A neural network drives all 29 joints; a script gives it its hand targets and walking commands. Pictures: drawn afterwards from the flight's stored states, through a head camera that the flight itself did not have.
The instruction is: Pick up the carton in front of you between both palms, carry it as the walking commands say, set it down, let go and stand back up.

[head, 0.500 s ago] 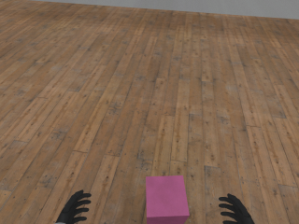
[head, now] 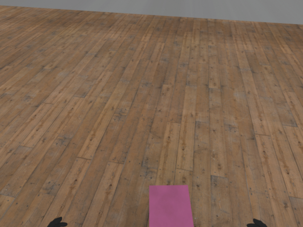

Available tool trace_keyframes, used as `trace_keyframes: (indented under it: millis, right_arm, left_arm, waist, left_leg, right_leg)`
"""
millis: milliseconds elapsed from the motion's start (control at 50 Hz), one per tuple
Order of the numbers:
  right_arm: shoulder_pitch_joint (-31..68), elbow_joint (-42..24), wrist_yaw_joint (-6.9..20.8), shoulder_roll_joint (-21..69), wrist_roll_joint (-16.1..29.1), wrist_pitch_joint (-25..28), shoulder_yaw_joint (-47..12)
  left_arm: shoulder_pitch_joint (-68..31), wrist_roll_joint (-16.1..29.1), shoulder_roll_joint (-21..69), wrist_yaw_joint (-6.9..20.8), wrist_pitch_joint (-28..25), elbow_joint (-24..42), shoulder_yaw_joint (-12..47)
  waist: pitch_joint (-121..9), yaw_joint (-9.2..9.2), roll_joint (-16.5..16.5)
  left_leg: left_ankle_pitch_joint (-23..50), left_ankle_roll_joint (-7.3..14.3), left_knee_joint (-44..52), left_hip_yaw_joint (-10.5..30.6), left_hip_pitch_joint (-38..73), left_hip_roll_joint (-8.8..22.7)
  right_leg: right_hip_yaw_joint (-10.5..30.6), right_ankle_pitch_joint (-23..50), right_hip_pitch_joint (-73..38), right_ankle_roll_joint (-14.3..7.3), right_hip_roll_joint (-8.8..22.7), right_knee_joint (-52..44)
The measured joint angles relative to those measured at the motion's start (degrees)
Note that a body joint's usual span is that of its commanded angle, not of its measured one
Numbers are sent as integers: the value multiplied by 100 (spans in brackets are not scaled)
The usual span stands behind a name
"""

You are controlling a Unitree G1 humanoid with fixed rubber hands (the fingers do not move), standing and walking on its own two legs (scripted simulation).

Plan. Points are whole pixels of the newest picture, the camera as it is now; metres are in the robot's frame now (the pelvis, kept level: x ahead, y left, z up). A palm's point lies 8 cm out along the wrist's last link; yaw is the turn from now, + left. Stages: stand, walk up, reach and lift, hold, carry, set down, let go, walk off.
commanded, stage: stand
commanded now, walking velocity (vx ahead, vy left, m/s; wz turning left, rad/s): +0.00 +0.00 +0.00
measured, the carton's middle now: (168, 212) +0.36 -0.07 -0.65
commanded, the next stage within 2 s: none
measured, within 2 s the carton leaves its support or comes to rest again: neither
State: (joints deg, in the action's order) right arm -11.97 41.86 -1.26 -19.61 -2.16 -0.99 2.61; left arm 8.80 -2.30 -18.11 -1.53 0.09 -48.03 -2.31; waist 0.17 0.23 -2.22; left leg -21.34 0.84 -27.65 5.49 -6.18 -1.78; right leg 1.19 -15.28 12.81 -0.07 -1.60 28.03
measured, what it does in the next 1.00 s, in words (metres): stands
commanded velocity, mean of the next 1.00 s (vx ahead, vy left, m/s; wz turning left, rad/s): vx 0.00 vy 0.00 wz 0.00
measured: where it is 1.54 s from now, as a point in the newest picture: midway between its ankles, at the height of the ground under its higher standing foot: outside the picture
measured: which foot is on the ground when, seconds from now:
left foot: down 0.00-1.00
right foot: down 0.00-1.00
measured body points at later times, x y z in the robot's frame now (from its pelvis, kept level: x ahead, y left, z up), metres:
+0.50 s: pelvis -0.01 +0.00 +0.00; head -0.01 -0.01 +0.45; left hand +0.11 +0.30 -0.10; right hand +0.11 -0.31 -0.11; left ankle -0.07 +0.12 -0.74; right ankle -0.01 -0.12 -0.74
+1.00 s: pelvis -0.03 -0.01 +0.01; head -0.03 -0.02 +0.46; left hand +0.07 +0.30 -0.10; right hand +0.07 -0.32 -0.11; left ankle -0.07 +0.12 -0.74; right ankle -0.01 -0.12 -0.74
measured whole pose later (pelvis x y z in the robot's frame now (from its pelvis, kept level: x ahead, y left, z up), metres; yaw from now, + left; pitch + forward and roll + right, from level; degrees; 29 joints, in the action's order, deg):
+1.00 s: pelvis -0.03 -0.01 +0.01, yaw +0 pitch -3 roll +0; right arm -11.0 53.7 -1.3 -22.2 -1.4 0.3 0.9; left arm 6.3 -1.3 -20.4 -0.7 -0.5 -59.7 -1.4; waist 1.4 0.5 -1.7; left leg -16.1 0.2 -21.4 6.0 -2.7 -1.5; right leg 0.8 -10.2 9.1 -0.7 -1.5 21.9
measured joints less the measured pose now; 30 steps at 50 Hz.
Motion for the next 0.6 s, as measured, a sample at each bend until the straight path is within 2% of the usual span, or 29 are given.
trace_keyframes:
  millis: [600]
  right_arm:
    - [61, 827, -49, -158, 60, 105, -122]
  left_arm:
    - [-215, 75, -140, 31, -35, -846, 52]
  waist:
    - [38, 20, 44]
  left_leg:
    - [305, -30, 439, 26, 297, 6]
  right_leg:
    - [-17, 258, -278, -36, 22, -367]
